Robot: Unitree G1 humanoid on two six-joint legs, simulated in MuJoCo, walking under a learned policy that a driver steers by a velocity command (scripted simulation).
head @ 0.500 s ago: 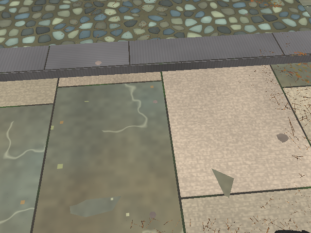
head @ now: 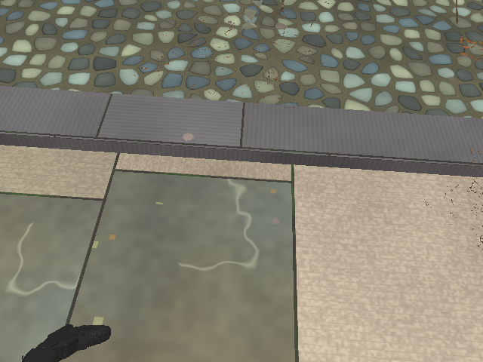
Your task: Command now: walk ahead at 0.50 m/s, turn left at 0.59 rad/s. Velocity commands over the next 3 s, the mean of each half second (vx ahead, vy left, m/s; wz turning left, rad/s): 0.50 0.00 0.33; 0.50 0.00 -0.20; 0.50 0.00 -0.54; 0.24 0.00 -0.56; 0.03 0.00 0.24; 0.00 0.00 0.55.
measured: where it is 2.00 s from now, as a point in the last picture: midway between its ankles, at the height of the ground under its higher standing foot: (228, 200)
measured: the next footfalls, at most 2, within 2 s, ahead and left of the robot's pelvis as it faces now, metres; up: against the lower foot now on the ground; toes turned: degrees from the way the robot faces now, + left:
right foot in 0.08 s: +0.22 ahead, -0.14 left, +0.00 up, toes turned +7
left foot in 0.58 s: +0.45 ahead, +0.16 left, +0.00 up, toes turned +11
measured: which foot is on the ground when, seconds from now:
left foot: down 0.00-0.10, up 0.12-0.56, down 0.58-1.00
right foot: up 0.00-0.06, down 0.08-0.60, up 0.62-1.00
